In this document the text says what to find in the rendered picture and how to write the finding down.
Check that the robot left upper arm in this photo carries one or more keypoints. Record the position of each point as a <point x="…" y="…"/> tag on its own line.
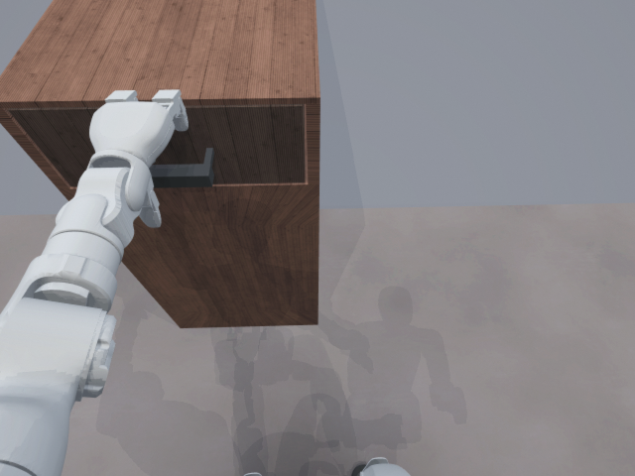
<point x="51" y="355"/>

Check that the cabinet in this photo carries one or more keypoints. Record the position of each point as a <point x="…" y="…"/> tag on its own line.
<point x="230" y="255"/>

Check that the robot left hand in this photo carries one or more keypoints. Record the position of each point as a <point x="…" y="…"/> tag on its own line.
<point x="142" y="129"/>

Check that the drawer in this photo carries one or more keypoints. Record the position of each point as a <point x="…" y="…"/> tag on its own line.
<point x="262" y="143"/>

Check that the robot right shin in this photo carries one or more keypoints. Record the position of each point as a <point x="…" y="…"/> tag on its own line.
<point x="378" y="460"/>

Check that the handle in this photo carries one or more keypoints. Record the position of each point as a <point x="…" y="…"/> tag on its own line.
<point x="188" y="175"/>

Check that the left robot forearm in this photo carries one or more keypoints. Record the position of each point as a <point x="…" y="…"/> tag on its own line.
<point x="83" y="253"/>

